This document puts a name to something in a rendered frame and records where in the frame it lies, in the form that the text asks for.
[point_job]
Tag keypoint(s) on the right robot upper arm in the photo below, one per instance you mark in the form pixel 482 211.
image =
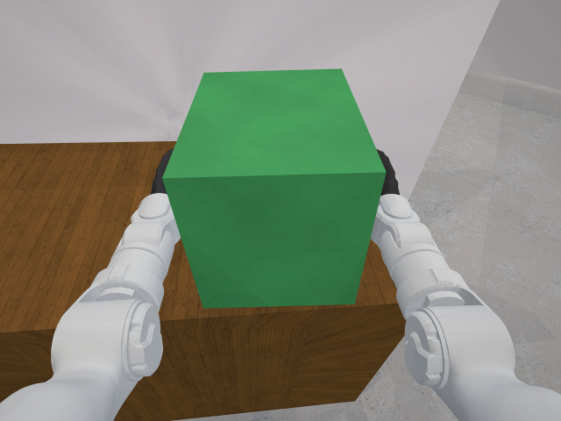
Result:
pixel 465 355

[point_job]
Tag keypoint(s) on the pedestal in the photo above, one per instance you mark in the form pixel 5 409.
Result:
pixel 64 208

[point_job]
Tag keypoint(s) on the left robot forearm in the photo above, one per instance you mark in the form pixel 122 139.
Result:
pixel 140 263

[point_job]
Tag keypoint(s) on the right robot hand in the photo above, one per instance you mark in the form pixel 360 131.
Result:
pixel 390 185

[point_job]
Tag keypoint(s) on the carton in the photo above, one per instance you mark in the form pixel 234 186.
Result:
pixel 274 183

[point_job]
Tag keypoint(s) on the left robot hand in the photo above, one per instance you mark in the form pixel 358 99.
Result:
pixel 158 184

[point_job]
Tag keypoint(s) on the right robot forearm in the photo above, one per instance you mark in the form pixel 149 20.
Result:
pixel 416 265

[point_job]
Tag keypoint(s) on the left robot upper arm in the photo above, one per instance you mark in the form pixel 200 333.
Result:
pixel 101 350

